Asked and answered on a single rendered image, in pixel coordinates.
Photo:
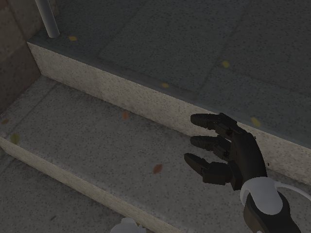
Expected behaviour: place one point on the left robot thigh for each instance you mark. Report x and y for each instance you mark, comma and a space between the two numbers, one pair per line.
128, 227

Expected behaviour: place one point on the right robot hand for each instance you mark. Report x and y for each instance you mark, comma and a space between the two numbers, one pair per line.
242, 154

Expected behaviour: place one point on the robot left shin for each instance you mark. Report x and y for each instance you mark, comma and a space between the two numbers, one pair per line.
128, 220

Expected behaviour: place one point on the robot right forearm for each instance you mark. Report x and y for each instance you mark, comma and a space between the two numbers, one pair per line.
266, 210

